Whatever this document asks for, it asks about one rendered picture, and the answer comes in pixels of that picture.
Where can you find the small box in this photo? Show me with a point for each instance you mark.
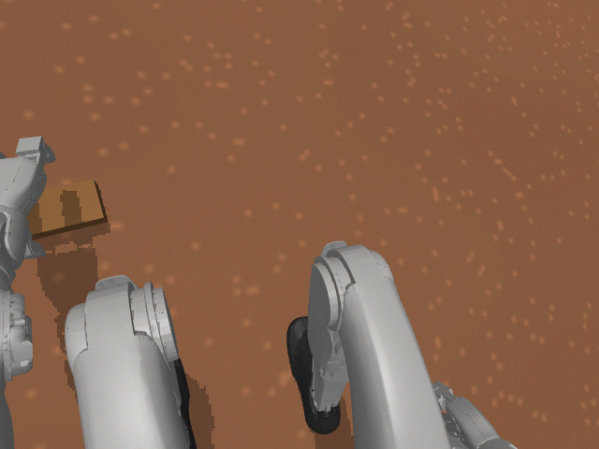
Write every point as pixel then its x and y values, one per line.
pixel 65 208

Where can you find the left robot hand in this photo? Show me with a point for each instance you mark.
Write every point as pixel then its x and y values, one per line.
pixel 22 182

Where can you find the right robot foot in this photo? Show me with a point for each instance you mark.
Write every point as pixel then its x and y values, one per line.
pixel 301 360

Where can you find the right robot hand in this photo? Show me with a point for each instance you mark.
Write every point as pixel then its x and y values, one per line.
pixel 466 426

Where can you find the left robot arm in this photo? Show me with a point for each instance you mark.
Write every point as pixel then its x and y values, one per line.
pixel 16 345

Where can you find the left robot foot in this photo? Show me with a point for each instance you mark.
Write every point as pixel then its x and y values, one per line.
pixel 185 396

